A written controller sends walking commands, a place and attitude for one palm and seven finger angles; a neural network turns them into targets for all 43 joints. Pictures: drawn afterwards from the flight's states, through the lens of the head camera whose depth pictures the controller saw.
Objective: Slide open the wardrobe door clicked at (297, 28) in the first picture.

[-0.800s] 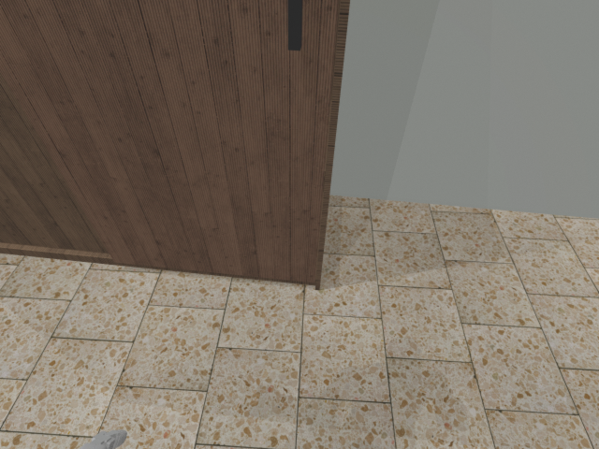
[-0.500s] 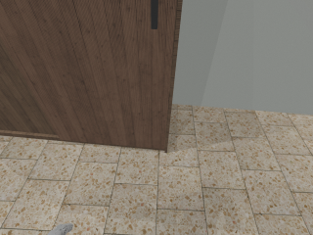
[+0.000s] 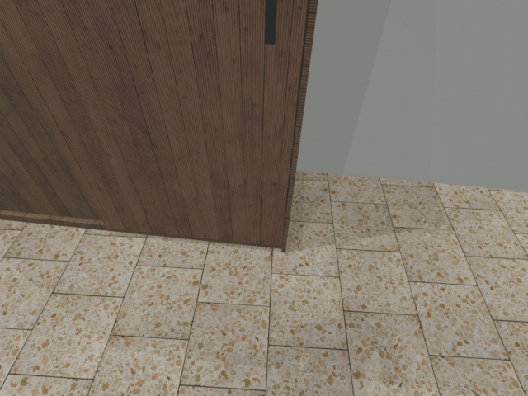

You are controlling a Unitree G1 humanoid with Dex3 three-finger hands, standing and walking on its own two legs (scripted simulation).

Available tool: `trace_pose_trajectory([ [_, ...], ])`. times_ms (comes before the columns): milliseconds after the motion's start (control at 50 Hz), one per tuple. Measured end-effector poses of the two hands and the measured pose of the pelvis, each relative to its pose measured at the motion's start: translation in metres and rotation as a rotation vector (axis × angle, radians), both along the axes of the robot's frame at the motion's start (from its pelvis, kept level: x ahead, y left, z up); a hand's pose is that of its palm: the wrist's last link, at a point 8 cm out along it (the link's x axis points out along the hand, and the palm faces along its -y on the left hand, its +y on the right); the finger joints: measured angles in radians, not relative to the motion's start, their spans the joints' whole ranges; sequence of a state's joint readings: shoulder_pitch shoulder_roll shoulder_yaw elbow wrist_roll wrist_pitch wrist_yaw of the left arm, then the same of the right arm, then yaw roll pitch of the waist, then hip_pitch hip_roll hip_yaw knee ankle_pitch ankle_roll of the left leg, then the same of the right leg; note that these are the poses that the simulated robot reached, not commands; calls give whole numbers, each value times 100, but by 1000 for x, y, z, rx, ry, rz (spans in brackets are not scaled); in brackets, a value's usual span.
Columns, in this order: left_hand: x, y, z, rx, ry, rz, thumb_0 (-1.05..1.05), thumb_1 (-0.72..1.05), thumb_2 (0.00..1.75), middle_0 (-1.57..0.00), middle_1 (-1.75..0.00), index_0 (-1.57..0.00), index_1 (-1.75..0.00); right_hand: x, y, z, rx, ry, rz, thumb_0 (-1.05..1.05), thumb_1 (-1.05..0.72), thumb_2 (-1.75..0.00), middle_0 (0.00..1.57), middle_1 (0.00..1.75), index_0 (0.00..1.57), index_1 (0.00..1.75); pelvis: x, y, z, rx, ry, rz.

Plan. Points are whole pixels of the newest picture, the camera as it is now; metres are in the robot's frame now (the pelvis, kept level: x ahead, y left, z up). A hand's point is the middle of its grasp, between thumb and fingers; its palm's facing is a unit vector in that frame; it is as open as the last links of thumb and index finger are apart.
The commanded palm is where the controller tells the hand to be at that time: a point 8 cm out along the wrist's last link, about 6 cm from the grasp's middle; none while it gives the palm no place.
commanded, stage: stand and wait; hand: right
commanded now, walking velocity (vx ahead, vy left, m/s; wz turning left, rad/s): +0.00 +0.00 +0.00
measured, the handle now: out of the picture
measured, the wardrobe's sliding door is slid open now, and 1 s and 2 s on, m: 0.00 0.00 0.00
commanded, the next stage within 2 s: look at it before walking up in 0.02 s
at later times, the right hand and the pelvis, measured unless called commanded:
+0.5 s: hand out of the picture +0.08 -0.24 -0.16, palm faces -0.02 +0.94 -0.33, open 7.4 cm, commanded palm none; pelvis +0.01 +0.00 +0.00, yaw +0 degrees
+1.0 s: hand out of the picture +0.06 -0.21 -0.18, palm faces -0.03 +0.97 -0.26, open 7.4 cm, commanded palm none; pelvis +0.04 +0.01 -0.01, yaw +1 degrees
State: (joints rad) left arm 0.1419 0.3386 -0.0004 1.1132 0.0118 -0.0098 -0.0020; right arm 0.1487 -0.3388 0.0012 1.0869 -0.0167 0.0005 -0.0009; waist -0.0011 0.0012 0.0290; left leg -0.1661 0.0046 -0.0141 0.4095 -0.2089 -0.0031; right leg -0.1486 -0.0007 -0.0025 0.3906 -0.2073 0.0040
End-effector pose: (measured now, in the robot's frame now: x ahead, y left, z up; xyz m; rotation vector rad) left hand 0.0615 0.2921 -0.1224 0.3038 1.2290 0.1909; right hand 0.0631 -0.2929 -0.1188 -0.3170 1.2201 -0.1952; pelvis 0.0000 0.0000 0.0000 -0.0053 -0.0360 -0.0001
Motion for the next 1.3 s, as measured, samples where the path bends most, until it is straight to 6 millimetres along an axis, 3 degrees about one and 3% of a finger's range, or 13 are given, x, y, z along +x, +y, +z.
trace_pose_trajectory([
  [260,9,-2,1,-7,-18,-9,0,91,89,-20,-30,-20,-30,12,5,1,9,-27,11,1,-90,-90,20,30,20,29,1,2,1,1,4,-2],
  [860,29,-5,3,-2,-23,-21,0,91,89,-20,-30,-20,-30,8,6,-2,9,10,-18,1,-90,-90,20,30,20,29,15,2,2,2,8,-2],
  [1020,7,-26,-19,-82,40,46,0,91,89,-20,-30,-20,-30,-12,40,-27,92,119,-30,1,-90,-90,20,30,20,29,39,11,-8,-12,22,30],
  [1160,-17,-22,-37,-121,198,109,0,91,89,-20,-30,-20,-30,-22,89,-38,147,177,-105,1,-91,-90,20,30,20,29,74,35,-17,15,29,11],
  [1220,1,-19,-32,-123,219,106,0,91,89,-20,-30,-20,-30,-37,109,-35,166,227,-147,1,-91,-90,20,30,20,29,89,39,-13,13,31,13],
  [1300,55,-20,-28,-130,143,103,1,91,89,-20,-30,-20,-30,-54,131,-30,202,354,-170,0,-90,-90,20,30,20,29,113,39,-10,15,40,19],
])
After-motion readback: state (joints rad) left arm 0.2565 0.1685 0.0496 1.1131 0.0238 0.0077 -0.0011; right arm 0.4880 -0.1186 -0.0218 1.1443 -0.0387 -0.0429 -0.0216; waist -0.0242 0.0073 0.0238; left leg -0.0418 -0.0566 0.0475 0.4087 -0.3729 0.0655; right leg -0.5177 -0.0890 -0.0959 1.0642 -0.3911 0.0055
